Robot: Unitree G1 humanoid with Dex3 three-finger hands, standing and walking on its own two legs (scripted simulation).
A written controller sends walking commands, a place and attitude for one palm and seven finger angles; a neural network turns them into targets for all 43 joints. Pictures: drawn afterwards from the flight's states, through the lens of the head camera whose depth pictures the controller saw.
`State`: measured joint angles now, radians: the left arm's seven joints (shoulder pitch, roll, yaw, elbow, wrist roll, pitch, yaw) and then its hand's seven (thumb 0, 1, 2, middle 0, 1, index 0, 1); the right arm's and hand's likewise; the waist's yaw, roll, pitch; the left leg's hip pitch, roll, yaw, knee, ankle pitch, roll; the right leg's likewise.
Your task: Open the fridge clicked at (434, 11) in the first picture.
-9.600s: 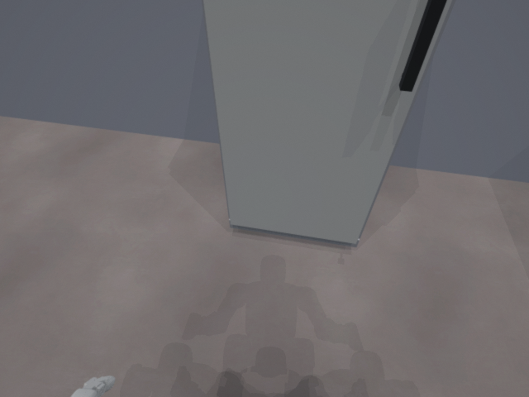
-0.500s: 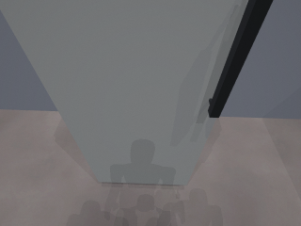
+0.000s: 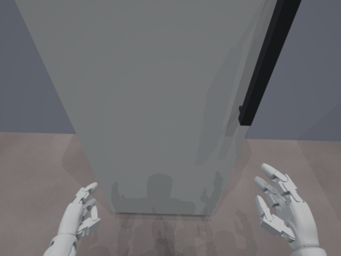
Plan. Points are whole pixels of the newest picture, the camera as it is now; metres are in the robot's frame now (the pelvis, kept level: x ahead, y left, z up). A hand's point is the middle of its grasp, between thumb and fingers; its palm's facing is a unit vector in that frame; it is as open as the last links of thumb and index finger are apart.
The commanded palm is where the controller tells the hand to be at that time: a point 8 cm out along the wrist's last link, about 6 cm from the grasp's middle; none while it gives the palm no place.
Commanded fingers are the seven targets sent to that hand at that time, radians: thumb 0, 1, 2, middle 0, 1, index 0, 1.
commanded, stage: raise the hand to about handle height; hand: right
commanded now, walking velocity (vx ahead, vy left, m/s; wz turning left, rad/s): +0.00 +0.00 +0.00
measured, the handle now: (263, 57) +0.47 -0.15 +0.27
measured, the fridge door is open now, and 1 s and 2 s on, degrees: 0 0 0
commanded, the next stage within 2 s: move the hooked fingers beside the handle in 1.76 s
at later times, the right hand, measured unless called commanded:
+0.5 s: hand (311, 198) +0.23 -0.24 +0.11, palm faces -0.01 +1.00 -0.08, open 11.1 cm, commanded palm +0.19 -0.28 +0.13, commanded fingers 0.00 0.10 -0.47 0.27 0.94 0.27 0.94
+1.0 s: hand out of the picture +0.25 -0.30 +0.22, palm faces +0.08 +0.99 -0.13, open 13.7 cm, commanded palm +0.21 -0.34 +0.23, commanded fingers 0.00 0.50 -0.30 0.30 1.20 0.30 1.20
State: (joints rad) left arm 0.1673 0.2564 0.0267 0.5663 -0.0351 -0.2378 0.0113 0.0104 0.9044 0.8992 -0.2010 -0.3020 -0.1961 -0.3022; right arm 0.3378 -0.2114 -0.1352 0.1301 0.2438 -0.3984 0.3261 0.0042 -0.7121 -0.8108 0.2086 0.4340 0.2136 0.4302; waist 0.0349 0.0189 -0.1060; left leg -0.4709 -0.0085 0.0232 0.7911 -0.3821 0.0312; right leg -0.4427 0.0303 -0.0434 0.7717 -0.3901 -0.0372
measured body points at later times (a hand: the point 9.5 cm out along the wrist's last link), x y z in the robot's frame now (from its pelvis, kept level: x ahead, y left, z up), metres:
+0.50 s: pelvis +0.00 +0.00 +0.01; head +0.00 +0.01 +0.46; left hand +0.15 +0.22 -0.07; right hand +0.23 -0.29 +0.12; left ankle +0.02 +0.10 -0.71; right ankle +0.00 -0.10 -0.71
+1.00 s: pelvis +0.01 -0.02 +0.02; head -0.02 -0.01 +0.47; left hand +0.24 +0.17 -0.02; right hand +0.24 -0.36 +0.23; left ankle +0.02 +0.10 -0.71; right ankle +0.01 -0.10 -0.71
